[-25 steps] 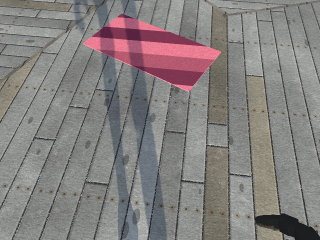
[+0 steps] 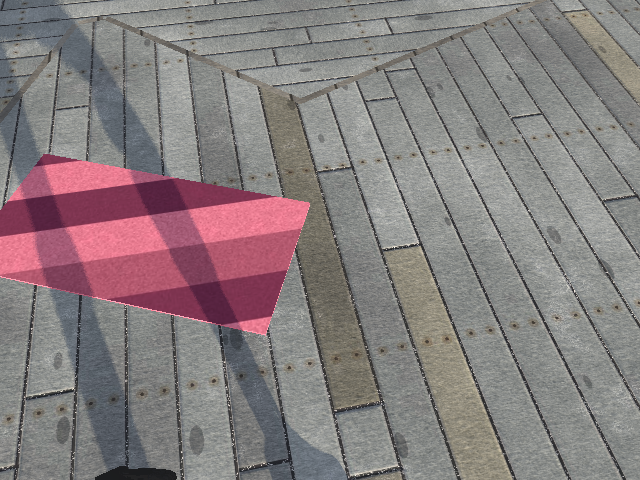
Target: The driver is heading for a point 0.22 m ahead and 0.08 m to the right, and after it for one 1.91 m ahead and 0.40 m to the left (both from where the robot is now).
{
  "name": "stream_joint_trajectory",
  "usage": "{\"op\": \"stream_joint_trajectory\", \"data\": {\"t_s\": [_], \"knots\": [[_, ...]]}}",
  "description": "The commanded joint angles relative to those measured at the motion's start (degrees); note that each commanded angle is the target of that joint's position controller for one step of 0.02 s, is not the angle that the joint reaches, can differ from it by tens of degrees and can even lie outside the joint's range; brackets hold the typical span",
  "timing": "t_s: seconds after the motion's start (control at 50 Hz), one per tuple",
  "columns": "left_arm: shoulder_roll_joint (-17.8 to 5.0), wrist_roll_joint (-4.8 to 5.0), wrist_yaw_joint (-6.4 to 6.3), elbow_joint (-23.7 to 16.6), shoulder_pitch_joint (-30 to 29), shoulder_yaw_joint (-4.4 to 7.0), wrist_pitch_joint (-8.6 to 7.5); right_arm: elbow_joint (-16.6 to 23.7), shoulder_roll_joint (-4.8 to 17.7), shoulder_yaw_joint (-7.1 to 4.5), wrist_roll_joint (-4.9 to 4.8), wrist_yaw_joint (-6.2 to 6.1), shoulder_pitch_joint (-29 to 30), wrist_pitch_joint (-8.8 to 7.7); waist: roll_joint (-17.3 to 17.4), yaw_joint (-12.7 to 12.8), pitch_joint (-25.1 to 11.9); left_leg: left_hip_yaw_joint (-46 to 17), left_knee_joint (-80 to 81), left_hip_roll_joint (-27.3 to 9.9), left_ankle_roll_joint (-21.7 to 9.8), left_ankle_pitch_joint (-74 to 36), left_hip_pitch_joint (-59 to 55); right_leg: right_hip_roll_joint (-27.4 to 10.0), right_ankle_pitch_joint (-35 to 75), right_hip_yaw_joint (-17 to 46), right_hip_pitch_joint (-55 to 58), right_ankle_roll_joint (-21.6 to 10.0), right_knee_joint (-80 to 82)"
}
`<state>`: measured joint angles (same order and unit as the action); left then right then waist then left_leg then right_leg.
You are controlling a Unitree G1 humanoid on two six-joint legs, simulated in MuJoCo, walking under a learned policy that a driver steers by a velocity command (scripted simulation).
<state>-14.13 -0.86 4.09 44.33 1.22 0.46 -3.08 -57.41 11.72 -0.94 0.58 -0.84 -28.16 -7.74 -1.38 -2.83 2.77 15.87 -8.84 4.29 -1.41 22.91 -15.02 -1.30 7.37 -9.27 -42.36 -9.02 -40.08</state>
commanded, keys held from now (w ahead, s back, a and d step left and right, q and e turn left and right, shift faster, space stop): w+e+shift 0.02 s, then w+q+shift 0.90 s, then e+shift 0.08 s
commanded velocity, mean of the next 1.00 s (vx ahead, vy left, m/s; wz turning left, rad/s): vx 0.99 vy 0.00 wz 0.52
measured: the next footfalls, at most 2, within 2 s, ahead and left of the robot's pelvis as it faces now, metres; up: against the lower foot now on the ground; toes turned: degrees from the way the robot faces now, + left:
right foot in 0.06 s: +0.27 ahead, -0.03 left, +0.00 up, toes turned -8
left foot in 0.52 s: +0.69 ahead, +0.08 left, +0.00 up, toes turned +13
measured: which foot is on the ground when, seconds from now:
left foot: down 0.00-0.06, up 0.08-0.50, down 0.52-0.94, up 0.96-1.00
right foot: up 0.00-0.04, down 0.06-0.52, up 0.54-0.92, down 0.94-1.00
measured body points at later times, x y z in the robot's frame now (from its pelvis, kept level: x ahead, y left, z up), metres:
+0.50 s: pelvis +0.48 +0.02 +0.00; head +0.51 +0.02 +0.45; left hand +0.41 +0.27 -0.14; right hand +0.68 -0.19 -0.12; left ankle +0.66 +0.09 -0.70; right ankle +0.24 -0.03 -0.69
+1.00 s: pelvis +0.95 +0.10 +0.00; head +0.99 +0.13 +0.44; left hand +1.04 +0.42 -0.07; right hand +1.11 -0.17 -0.12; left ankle +0.70 +0.08 -0.63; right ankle +1.12 +0.04 -0.72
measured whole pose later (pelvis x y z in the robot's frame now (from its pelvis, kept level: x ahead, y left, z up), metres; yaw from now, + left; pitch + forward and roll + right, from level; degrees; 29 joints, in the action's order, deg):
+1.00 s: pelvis +0.95 +0.10 +0.00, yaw +33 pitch +3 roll -1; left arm -15.5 -3.4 -0.7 35.5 2.1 -0.8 -6.1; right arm -48.6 20.6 -5.5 -0.3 0.0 -22.6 -4.1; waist 1.3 -5.0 2.4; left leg -11.9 -61.8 8.9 -6.4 26.7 8.1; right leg -0.4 -8.2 0.9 -30.1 1.5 -35.7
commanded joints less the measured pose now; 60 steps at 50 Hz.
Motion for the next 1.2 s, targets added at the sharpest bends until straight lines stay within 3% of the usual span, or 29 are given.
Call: {"op": "stream_joint_trajectory", "data": {"t_s": [0.02,0.06,0.08,0.1,0.12,0.14,0.16,0.2,0.26,0.4,0.46,0.5,0.52,0.54,0.56,0.58,0.6,0.66,0.74,0.86,0.9,0.94,0.96,0.98,1.0,1.04,1.06,1.12,1.2], "knots": [[-6.76,-0.18,-0.16,0.48,12.28,1.92,-0.11,5.07,14.49,-2.9,0.41,-2.71,4.1,0.98,8.83,11.33,-4.84,-0.21,-20.65,-16.01,3.03,-90.02,10.33,7.83,-4.13,-3.67,25.12,-2.63,1.72],[-10.94,-0.79,-2.09,7.71,35.17,4.79,0.43,5.95,15.18,-3.38,1.24,-2.41,10.26,2.47,7.24,22.43,-11.05,-2.19,-55.17,-14.42,-0.16,-72.62,22.47,4.37,-10.62,7.29,48.28,-7.71,7.89],[-14.18,-0.12,-3.16,8.69,32.39,6.19,1.17,7.4,8.14,-2.11,1.78,-0.89,10.21,1.72,-9.24,15.9,-10.37,-4.43,-78.29,-3.26,-1.48,-0.08,40.7,-3.77,-7.16,17.6,58.45,-7.35,4.2],[-17.9,-2.03,-3.07,5.92,27.85,6.43,0.49,11.29,3.55,-0.38,-1.29,-0.26,-0.12,0.99,-10.89,6.96,-21.54,-18.22,-90.81,-2.47,-2.33,7.98,56.19,-17.69,-13.82,44.7,70.43,-17.74,9.85],[-13.33,-1.6,-3.63,5.45,26.14,6.35,0.63,11.94,6.85,-0.41,-1.44,-0.12,7.68,0.25,-1.57,10.81,-17.14,-19.42,-88.87,-4.21,-3.77,1.35,63.15,-18.04,-33.45,48.9,65.04,-16.08,23.3],[-8.76,-1.67,-4.0,6.1,22.69,5.18,0.34,11.93,8.16,-0.8,-1.54,0.38,10.08,0.38,4.96,7.63,-4.97,-19.08,-83.33,-7.16,-4.39,-3.81,63.23,-16.95,-37.6,41.54,51.62,-11.91,28.18],[-6.26,-1.92,-3.91,6.18,20.08,4.4,-0.59,12.01,7.41,-0.77,-0.75,0.81,10.68,1.0,6.93,4.82,-1.13,-20.31,-78.66,-9.09,-4.24,-6.15,59.43,-16.12,-34.93,37.73,41.73,-9.66,29.49],[-3.38,-1.02,-4.16,6.99,18.75,3.03,-3.11,9.97,5.1,-0.31,0.77,2.0,8.4,4.13,8.36,0.79,2.98,-22.32,-73.26,-12.25,-3.01,-8.74,50.1,-12.04,-28.9,27.03,26.59,-4.91,32.56],[-5.57,-0.37,-3.41,8.05,19.12,3.38,-5.54,11.82,4.75,-0.47,0.29,3.28,13.61,6.09,3.76,0.63,5.59,-20.65,-62.15,-13.19,-2.1,-15.81,52.19,-7.08,-14.42,13.57,24.48,1.83,35.36],[-5.55,0.4,-4.37,9.32,25.76,2.06,-6.08,15.84,3.81,0.37,-0.49,4.32,27.48,4.23,-0.85,5.48,3.68,-5.11,-32.63,-5.27,-6.6,-33.5,50.32,-3.56,33.62,-3.81,42.42,9.68,33.48],[-10.14,-0.07,-7.38,8.17,23.38,2.83,-4.66,13.98,7.62,-0.73,0.24,4.48,20.17,4.69,-6.15,-0.48,-2.48,-2.71,-28.17,0.27,-8.35,-29.0,40.77,-7.93,58.2,-5.42,50.41,10.95,20.36],[-13.16,-1.2,-8.11,5.56,16.38,4.01,-2.64,7.87,12.99,-3.35,0.2,3.66,-1.32,5.32,-7.13,-11.71,-11.26,-6.27,-29.44,2.3,-11.41,-21.05,20.22,-10.0,61.35,-3.75,44.61,9.93,-4.93],[-14.58,-1.22,-7.63,4.27,10.77,4.87,-1.8,5.16,15.41,-5.2,-0.18,2.7,-12.5,5.57,-2.96,-18.67,-13.18,-12.77,-24.38,-1.12,-15.61,-18.07,9.71,-6.14,41.42,-4.2,35.32,9.02,-30.64],[-4.9,-2.31,-5.69,1.23,7.12,2.47,-3.03,3.92,16.46,-5.77,-1.22,1.86,-7.79,6.24,13.08,-11.62,-7.08,-22.2,-28.1,-5.9,-16.69,-23.46,3.58,4.82,-28.87,-0.93,12.82,8.31,-50.74],[-1.4,-0.13,-4.94,-4.7,13.67,0.93,-4.25,6.37,20.47,-6.3,0.9,1.88,-2.39,6.39,16.36,-2.71,-15.41,-50.61,-21.32,-15.46,-28.89,-16.83,-9.01,6.1,-37.79,10.54,-6.96,10.42,-62.37],[-3.6,-0.63,-4.52,-6.23,11.44,0.13,-5.83,8.29,17.53,-6.32,1.25,1.28,-0.43,6.52,7.7,-4.31,-15.77,-63.24,-7.42,-20.07,-29.13,1.71,-7.97,3.37,-33.34,16.22,-12.47,9.15,-57.64],[-6.25,-1.08,-4.14,-5.56,8.61,0.6,-6.28,8.12,12.75,-5.36,1.15,0.99,1.84,6.55,-4.28,-1.84,-6.36,-58.0,-2.84,-17.79,-23.77,5.95,4.26,-0.05,-28.1,15.82,-10.02,8.17,-49.76],[-5.46,-3.91,-3.72,-6.21,9.18,-0.11,-2.95,8.96,10.87,-4.18,-0.09,0.54,5.74,4.31,-6.46,5.15,1.63,-46.62,-1.24,-10.87,-20.16,-5.09,27.32,-4.43,-27.31,14.59,0.09,10.95,-37.45],[-4.42,-2.68,-2.73,-11.91,-1.85,-1.42,-1.34,10.17,13.05,-4.77,-0.57,0.99,4.91,2.37,-1.15,2.7,5.0,-37.02,1.19,-3.98,-17.3,-20.46,39.6,-5.53,-15.2,9.52,9.06,13.16,-13.37],[-4.65,-0.86,-3.13,-15.56,-8.13,-1.63,-1.97,10.78,15.25,-6.39,-0.99,1.41,1.04,3.05,5.51,-2.87,-0.88,-37.89,-7.02,-4.35,-11.08,-41.22,23.17,0.55,-3.08,9.15,16.92,10.39,9.42],[-9.16,-0.69,-4.22,-13.45,0.18,0.27,-2.4,11.7,17.5,-6.89,-0.59,1.23,3.16,2.78,5.16,1.42,-7.46,-38.4,-18.49,-4.37,-8.38,-53.75,20.14,3.28,-8.86,9.86,29.28,9.25,11.45],[-14.63,-1.53,-6.15,-7.86,24.08,3.01,-2.99,13.33,16.82,-6.53,0.08,1.48,9.24,1.84,4.1,14.21,-19.04,-34.44,-45.19,-1.76,-6.41,-46.94,28.64,-3.4,-17.21,12.91,53.03,6.94,8.36],[-17.97,-4.14,-6.74,-6.3,30.09,3.78,-3.43,15.31,6.22,-3.88,-0.91,1.0,6.39,1.39,-10.51,11.8,-23.96,-28.2,-64.06,3.43,-4.99,-0.8,42.49,-20.38,-14.9,32.69,65.36,3.32,10.02],[-20.71,-3.34,-5.58,-5.97,25.49,5.08,-3.14,16.36,7.62,-3.12,-2.24,0.87,-1.9,1.85,-23.94,5.92,-30.83,-24.88,-76.04,6.48,-3.46,6.93,52.28,-27.39,-7.59,61.67,68.47,-6.52,17.85],[-12.64,-2.57,-4.62,-7.59,19.44,3.92,-2.98,13.44,10.21,-3.15,-0.15,0.23,1.42,2.88,-10.72,5.64,-22.14,-24.72,-76.65,0.9,-3.33,2.2,55.74,-22.95,-5.76,53.2,61.3,-6.48,17.83],[-5.98,-1.64,-3.71,-4.62,18.34,2.2,-3.26,15.47,9.25,-2.66,1.27,1.04,11.9,3.16,-0.02,6.23,-10.74,-23.28,-70.4,-0.65,-1.27,0.62,56.15,-16.1,15.2,35.37,48.55,-4.58,17.26],[-7.14,2.16,-3.3,-4.16,17.36,2.69,-4.16,18.44,7.88,-2.02,-0.69,0.97,16.55,2.59,-3.61,6.29,-7.35,-21.83,-69.56,-3.62,-0.49,3.28,57.02,-11.8,23.14,30.14,46.2,-4.18,19.01],[-6.64,2.75,-3.81,-2.57,15.72,2.8,-4.34,21.31,7.69,-0.84,-0.51,1.81,18.22,1.84,-2.65,1.98,-6.67,-21.78,-52.62,-6.89,1.36,2.24,55.39,-11.36,25.14,29.08,39.53,-5.07,20.38],[-16.61,2.81,-5.34,-4.55,13.39,6.28,-2.47,21.94,8.68,-0.34,-0.84,2.18,21.91,1.96,-4.31,0.41,-8.65,-18.52,-26.91,-0.87,2.5,-21.66,30.58,-5.83,11.95,23.73,22.54,-0.85,23.15]]}}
